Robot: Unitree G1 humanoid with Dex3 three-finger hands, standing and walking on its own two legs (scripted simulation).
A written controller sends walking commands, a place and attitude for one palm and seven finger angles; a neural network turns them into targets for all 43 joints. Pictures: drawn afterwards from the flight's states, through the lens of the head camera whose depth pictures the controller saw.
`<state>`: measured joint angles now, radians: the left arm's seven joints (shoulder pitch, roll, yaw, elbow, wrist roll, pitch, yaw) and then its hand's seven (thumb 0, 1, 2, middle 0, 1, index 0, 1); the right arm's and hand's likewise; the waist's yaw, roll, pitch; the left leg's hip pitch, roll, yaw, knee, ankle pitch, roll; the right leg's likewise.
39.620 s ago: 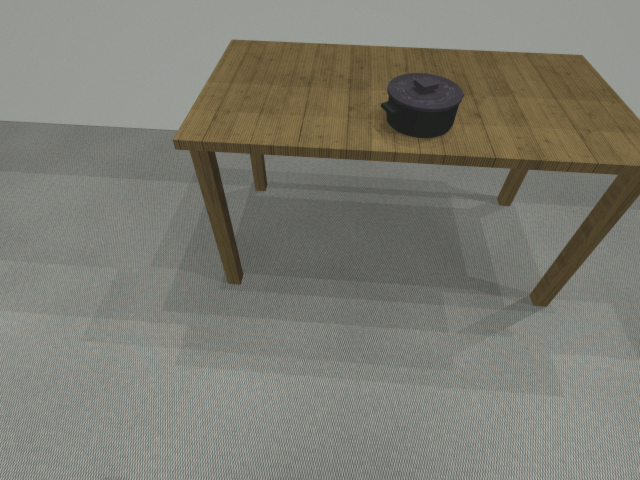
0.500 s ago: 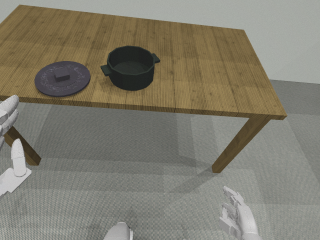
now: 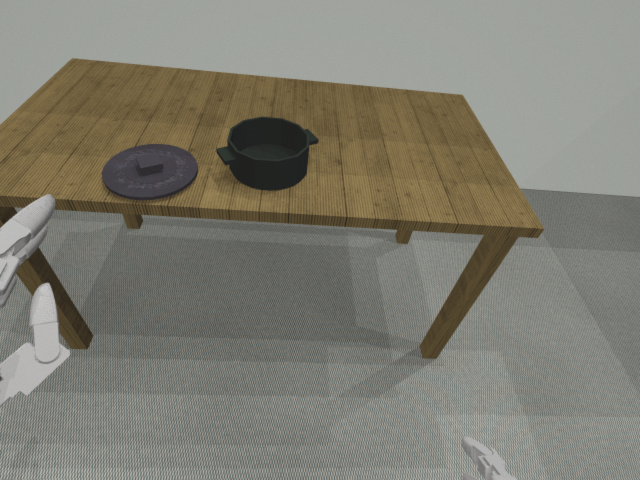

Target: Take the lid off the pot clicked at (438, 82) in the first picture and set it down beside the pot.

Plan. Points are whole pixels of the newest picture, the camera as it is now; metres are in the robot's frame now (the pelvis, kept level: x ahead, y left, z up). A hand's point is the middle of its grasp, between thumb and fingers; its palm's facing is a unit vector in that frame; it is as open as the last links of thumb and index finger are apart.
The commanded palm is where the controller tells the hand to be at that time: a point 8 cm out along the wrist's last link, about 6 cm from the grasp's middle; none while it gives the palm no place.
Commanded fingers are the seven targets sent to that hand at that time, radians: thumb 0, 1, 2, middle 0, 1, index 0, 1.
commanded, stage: stop stepping back and stand still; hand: left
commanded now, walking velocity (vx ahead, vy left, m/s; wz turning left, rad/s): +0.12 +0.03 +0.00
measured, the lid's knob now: (149, 162) +0.73 +0.39 -0.05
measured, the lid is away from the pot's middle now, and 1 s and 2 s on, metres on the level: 0.26 0.26 0.26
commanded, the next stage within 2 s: let the arm hang, fingers relaxed in 1.12 s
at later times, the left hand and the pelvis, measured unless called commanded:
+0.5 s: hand out of the picture +0.12 +0.16 -0.16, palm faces +0.05 -1.00 +0.00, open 7.1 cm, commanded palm none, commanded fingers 0.00 0.90 0.90 -0.20 -0.30 -0.20 -0.30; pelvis +0.01 +0.03 +0.01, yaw +4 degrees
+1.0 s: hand out of the picture +0.12 +0.18 -0.16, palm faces +0.13 -0.97 -0.22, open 7.3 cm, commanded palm none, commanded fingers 0.00 0.90 0.90 -0.20 -0.30 -0.20 -0.30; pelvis +0.09 +0.00 +0.01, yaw +4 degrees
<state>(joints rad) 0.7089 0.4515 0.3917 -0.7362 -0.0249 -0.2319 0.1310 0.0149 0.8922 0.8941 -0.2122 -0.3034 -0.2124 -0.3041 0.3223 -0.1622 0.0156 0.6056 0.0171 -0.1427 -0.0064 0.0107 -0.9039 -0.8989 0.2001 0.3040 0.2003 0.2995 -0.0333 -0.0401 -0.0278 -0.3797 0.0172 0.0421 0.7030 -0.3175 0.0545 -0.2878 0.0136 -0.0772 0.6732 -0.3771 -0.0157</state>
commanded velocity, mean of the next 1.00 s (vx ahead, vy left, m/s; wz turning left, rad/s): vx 0.02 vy -0.03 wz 0.00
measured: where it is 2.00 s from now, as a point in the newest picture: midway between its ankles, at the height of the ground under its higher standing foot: outside the picture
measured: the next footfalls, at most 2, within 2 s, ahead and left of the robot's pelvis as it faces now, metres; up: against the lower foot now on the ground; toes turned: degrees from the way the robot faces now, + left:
right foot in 0.02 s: +0.02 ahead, -0.13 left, +0.00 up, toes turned -4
right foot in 0.60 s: +0.10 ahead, -0.13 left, +0.00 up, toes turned +4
